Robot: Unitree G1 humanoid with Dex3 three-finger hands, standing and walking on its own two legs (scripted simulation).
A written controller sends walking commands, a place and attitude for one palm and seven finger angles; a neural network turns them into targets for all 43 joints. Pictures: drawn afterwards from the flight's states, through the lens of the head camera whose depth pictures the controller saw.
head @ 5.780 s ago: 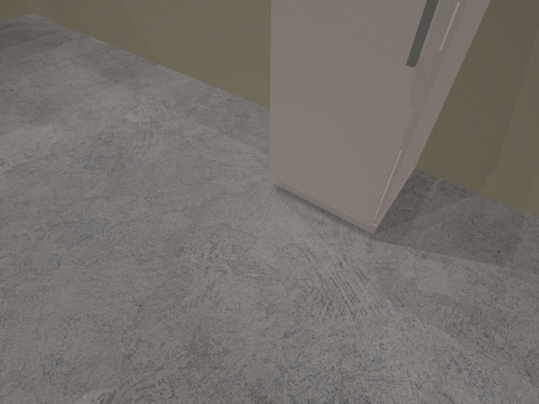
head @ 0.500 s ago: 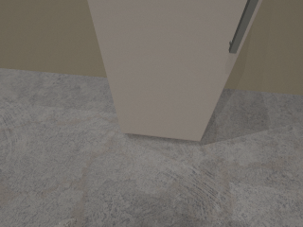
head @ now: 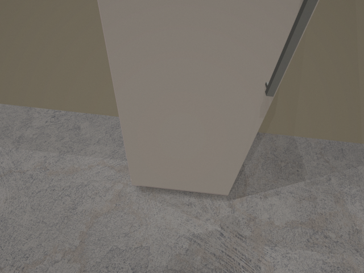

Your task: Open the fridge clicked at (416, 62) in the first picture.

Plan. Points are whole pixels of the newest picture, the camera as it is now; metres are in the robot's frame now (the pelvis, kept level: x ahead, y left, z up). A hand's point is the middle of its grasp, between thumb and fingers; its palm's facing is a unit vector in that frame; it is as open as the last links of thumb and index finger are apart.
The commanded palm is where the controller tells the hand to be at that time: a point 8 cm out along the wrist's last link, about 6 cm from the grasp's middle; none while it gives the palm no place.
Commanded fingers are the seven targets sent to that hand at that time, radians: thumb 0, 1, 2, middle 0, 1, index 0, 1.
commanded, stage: take the last steps up to it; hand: right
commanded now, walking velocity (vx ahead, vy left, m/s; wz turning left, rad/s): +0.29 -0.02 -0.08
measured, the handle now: (285, 50) +0.65 -0.22 +0.21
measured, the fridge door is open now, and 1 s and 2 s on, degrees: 0 0 0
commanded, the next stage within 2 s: come to a stop and stand still in 0.36 s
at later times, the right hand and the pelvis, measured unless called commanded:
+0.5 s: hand out of the picture +0.06 -0.19 -0.18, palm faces +0.14 +0.98 -0.12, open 7.4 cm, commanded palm none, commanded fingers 0.00 -0.90 -0.90 0.20 0.30 0.20 0.30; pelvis +0.17 -0.05 -0.01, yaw -1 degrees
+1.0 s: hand (255, 244) +0.25 -0.19 -0.16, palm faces +0.02 +0.96 -0.28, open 7.4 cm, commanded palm none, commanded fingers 0.00 -0.90 -0.90 0.20 0.30 0.20 0.30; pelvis +0.17 +0.01 -0.01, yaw +1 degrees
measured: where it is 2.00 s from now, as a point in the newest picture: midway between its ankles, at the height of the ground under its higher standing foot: outside the picture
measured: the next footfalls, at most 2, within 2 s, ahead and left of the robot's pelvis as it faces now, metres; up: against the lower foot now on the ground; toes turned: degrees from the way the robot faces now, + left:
right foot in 0.42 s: +0.27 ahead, -0.14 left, +0.00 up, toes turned -10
left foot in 0.96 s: +0.22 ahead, +0.13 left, +0.00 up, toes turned +4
